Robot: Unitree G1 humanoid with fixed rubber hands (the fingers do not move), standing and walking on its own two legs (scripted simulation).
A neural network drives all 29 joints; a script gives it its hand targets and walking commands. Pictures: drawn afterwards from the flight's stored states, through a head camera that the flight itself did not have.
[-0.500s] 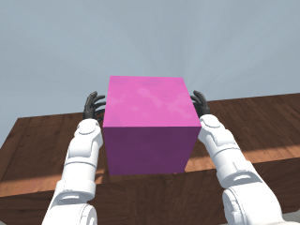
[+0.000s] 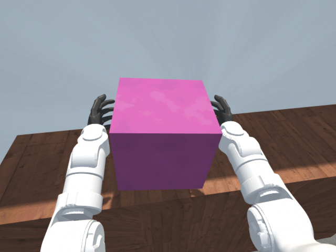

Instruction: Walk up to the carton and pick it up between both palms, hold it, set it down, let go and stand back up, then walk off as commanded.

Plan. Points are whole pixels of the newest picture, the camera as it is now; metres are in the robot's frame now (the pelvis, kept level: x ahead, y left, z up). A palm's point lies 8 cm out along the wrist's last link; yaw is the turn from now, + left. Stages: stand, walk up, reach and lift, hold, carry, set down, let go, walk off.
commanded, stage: reach and lift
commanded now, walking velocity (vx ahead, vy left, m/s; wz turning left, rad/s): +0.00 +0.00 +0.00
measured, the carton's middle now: (161, 133) +0.41 +0.03 +0.11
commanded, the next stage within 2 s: hold in 0.52 s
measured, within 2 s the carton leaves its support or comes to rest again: neither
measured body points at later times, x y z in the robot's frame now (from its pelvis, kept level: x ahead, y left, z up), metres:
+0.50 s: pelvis +0.00 +0.00 +0.00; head -0.04 +0.00 +0.45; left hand +0.39 +0.18 +0.19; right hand +0.41 -0.13 +0.18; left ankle +0.04 +0.11 -0.74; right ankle +0.03 -0.13 -0.74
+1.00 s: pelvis -0.01 +0.00 +0.00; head -0.07 +0.00 +0.45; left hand +0.37 +0.17 +0.21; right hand +0.39 -0.14 +0.19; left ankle +0.04 +0.11 -0.74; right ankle +0.03 -0.13 -0.74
